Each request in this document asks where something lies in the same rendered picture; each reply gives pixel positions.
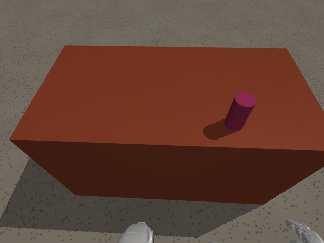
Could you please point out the right robot hand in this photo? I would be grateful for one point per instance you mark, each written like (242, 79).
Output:
(303, 231)

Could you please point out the can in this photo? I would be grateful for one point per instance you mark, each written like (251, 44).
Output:
(240, 110)

